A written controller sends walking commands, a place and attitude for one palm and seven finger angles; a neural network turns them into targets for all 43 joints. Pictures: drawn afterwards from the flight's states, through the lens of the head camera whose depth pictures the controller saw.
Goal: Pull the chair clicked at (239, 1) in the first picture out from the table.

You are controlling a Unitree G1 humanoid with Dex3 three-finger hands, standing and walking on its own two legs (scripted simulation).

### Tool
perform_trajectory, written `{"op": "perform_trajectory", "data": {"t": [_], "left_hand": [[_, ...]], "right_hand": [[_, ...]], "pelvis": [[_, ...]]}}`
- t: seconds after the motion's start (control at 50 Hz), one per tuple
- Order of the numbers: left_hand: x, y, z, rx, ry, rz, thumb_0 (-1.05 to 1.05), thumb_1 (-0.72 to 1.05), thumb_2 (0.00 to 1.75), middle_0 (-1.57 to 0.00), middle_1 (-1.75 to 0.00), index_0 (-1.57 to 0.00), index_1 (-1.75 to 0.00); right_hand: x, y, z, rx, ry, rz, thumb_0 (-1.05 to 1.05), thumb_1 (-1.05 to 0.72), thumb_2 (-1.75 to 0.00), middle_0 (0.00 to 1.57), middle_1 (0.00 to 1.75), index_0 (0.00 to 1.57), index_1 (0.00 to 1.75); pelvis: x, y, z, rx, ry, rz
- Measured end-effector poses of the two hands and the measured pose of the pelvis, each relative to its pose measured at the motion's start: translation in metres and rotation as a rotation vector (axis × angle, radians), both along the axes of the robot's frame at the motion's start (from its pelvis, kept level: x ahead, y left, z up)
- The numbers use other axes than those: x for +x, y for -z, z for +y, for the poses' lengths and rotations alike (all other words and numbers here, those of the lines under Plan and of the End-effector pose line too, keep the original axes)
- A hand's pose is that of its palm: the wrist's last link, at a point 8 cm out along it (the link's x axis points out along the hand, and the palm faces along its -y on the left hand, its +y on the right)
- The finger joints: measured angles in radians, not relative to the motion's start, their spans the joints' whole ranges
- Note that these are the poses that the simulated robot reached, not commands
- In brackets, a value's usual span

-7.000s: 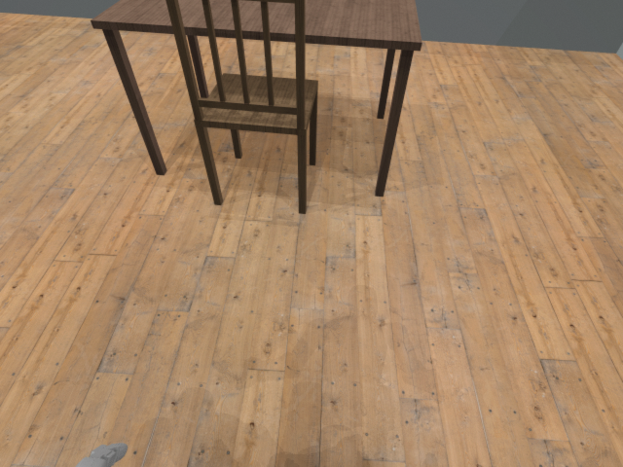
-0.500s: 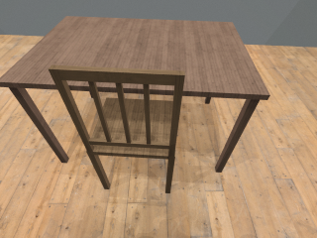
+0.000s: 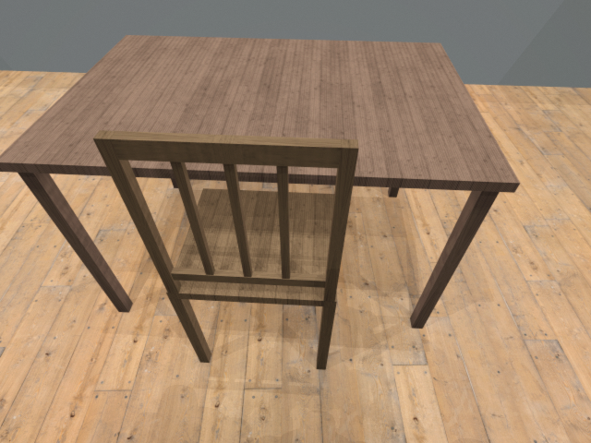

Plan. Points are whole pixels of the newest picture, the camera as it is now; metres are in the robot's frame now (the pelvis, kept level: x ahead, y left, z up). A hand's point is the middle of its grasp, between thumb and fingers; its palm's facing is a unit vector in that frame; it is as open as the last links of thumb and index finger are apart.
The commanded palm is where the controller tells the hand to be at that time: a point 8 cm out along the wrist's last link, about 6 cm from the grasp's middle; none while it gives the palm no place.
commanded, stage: look again from close up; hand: left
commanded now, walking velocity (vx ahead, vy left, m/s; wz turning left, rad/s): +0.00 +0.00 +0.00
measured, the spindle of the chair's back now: (240, 226) +0.53 +0.14 -0.06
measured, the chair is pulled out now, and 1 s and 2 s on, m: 0.00 0.00 0.00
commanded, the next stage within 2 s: shuffle to correct the standing spot in 0.80 s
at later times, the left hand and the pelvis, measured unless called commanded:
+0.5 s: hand out of the picture +0.00 +0.17 -0.18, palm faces +0.01 -0.99 -0.17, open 7.4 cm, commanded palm none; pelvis +0.02 +0.01 +0.00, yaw -1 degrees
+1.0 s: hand out of the picture -0.01 +0.17 -0.17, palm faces +0.01 -0.99 -0.16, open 7.4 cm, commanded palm none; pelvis +0.01 +0.01 +0.01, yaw -1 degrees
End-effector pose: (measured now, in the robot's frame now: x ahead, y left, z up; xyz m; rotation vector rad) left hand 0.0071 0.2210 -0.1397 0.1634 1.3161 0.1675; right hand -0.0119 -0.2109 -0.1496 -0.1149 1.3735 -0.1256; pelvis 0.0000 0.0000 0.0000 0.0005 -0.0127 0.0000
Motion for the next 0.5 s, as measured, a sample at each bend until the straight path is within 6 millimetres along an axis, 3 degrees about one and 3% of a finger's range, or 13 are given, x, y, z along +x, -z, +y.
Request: {"op": "perform_trajectory", "data": {"t": [0.1, 0.26, 0.5], "left_hand": [[0.006, 0.002, 0.004, -0.008, 0.007, 0.011, 0.0, 0.92, 0.9, -0.2, -0.3, -0.2, -0.29], [0.001, 0.005, 0.002, -0.036, 0.005, 0.058, 0.0, 0.91, 0.9, -0.2, -0.3, -0.2, -0.29], [-0.011, 0.006, 0.001, -0.051, -0.004, 0.106, 0.0, 0.91, 0.9, -0.2, -0.3, -0.2, -0.3]], "right_hand": [[0.014, -0.005, -0.004, -0.026, -0.003, -0.014, 0.02, -0.93, -0.9, 0.2, 0.3, 0.2, 0.3], [0.03, -0.01, -0.005, -0.051, -0.01, -0.022, 0.01, -0.92, -0.9, 0.2, 0.3, 0.2, 0.3], [0.034, -0.012, -0.001, -0.053, -0.01, -0.009, 0.01, -0.92, -0.9, 0.2, 0.3, 0.2, 0.3]], "pelvis": [[0.005, -0.001, 0.004, 0.003, 0.005, 0.0], [0.011, -0.003, 0.008, 0.002, 0.009, 0.0], [0.016, -0.004, 0.013, 0.004, 0.012, -0.003]]}}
